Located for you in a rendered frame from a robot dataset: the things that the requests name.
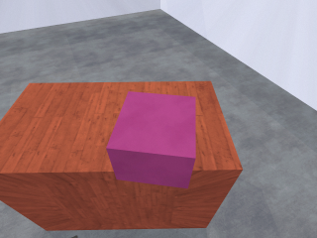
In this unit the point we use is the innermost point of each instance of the carton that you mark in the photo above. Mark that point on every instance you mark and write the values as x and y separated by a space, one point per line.
154 139

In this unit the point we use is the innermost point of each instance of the pedestal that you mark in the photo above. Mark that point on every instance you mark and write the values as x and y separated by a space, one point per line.
55 169

